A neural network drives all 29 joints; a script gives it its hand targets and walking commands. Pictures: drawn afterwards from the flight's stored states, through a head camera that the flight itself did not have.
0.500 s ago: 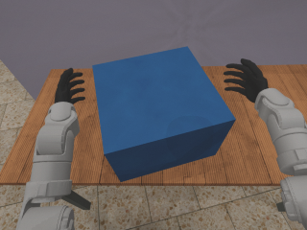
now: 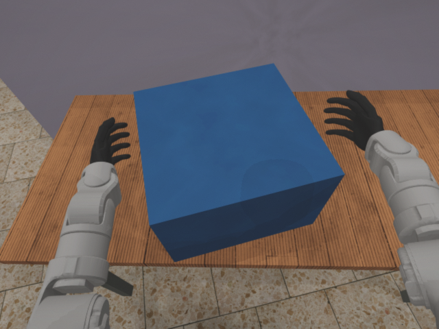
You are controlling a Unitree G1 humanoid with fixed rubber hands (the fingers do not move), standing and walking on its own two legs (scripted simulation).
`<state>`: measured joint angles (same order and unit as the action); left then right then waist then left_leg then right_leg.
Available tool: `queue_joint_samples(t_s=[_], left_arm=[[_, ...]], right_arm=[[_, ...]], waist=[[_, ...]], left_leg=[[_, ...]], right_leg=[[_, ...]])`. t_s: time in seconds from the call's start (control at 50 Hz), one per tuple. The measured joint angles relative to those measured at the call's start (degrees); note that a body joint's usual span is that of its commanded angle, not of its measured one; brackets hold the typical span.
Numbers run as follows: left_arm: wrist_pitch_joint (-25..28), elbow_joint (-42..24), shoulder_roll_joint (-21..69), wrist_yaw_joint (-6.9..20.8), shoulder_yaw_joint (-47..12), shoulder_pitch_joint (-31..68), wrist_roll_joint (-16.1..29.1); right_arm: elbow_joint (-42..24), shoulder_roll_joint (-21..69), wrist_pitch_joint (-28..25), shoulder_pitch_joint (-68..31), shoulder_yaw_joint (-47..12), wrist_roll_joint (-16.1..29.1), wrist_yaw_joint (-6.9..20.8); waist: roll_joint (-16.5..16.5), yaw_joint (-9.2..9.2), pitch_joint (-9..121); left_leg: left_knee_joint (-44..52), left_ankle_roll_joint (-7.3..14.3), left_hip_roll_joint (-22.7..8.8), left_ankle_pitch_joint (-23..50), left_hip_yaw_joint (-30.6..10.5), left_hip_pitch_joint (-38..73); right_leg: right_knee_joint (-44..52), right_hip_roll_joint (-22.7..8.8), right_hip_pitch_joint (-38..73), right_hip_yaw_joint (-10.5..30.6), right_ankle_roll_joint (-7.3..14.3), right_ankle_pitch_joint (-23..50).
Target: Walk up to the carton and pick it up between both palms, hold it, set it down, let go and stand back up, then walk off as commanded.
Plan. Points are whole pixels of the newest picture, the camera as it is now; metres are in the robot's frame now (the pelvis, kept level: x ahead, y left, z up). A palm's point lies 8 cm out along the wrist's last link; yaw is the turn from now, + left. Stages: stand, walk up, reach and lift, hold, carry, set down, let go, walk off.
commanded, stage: reach and lift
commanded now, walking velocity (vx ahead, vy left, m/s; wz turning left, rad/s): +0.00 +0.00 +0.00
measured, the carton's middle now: (225, 159) +0.43 +0.04 +0.01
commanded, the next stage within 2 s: none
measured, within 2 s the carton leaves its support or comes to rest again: neither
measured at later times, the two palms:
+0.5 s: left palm (119, 169) +0.37 +0.25 +0.04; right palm (345, 142) +0.47 -0.19 +0.04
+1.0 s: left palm (123, 174) +0.37 +0.24 +0.03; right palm (333, 143) +0.47 -0.17 +0.04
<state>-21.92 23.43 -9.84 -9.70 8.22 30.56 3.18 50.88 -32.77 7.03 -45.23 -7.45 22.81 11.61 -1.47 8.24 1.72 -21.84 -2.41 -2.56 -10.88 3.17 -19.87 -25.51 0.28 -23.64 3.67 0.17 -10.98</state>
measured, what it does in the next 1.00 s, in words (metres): stands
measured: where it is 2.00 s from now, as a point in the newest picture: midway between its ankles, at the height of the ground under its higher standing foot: outside the picture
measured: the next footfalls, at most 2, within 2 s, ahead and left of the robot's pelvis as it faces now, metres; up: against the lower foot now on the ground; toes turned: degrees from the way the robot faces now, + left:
none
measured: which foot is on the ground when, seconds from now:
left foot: down 0.00-1.00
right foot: down 0.00-1.00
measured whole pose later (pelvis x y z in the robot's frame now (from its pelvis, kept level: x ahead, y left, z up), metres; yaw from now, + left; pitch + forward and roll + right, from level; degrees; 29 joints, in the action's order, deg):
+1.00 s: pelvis +0.00 +0.00 -0.01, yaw +0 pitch +21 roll +0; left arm 3.8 41.5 -4.6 -9.6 8.2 32.8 4.0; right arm 63.0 -27.5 -11.0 -47.9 -10.8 23.5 8.8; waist -1.9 10.8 9.4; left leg -25.9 -2.2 -3.4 -11.2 3.1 -35.2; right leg -25.5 1.0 -37.2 3.7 -0.2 -9.1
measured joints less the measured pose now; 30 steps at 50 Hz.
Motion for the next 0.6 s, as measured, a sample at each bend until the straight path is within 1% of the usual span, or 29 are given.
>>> queue_joint_samples(t_s=[0.08, 0.14, 0.22, 0.3, 0.4, 0.6], left_arm=[[7.6, 5.6, 1.2, 0.2, 0.0, -0.3, 0.0], [12.2, 9.3, 1.9, 0.2, 0.0, 0.5, 0.0], [17.2, 14.7, 2.1, 0.3, 0.0, 2.4, 0.0], [20.8, 17.3, 2.2, 0.6, 0.0, 3.4, 0.4], [22.8, 17.9, 2.6, 0.7, 0.0, 4.0, 0.7], [23.8, 18.0, 3.9, 0.9, 0.0, 3.5, 0.8]], right_arm=[[2.6, 0.0, -4.7, 0.0, -1.9, 0.0, 0.1], [4.7, 0.0, -7.8, 0.0, -3.3, 0.0, 0.1], [6.5, 0.0, -10.9, 0.0, -5.2, 0.0, 0.0], [7.8, 0.0, -14.0, -0.2, -6.2, 0.0, -0.7], [10.4, 0.0, -16.1, -1.3, -6.9, 0.2, -0.8], [11.2, 0.1, -17.6, -2.4, -7.9, 0.7, -0.9]], waist=[[0.0, 0.53, 1.2], [0.0, 1.14, 2.6], [0.0, 1.89, 4.5], [0.0, 2.13, 6.2], [0.0, 2.21, 7.2], [-0.1, 2.38, 7.5]], left_leg=[[-0.8, 0.0, -0.3, 0.0, 0.0, -3.0], [-1.6, 0.0, -0.5, 0.0, 0.0, -5.8], [-2.5, 0.0, -0.6, 0.0, -0.1, -9.5], [-3.3, 0.0, -0.7, -0.1, -0.1, -12.7], [-3.9, 0.1, -0.7, -0.3, -0.1, -14.7], [-4.1, 0.2, -0.8, -0.5, -0.1, -15.3]], right_leg=[[0.0, 0.2, -2.6, 0.0, 0.0, 0.5], [0.0, 0.4, -5.1, 0.0, 0.0, 0.9], [0.0, 0.6, -8.4, 0.0, -0.1, 1.4], [0.0, 0.6, -11.2, 0.0, -0.3, 1.7], [0.0, 0.6, -13.0, 0.0, -0.3, 1.8], [0.0, 0.7, -13.5, 0.0, -0.4, 1.7]])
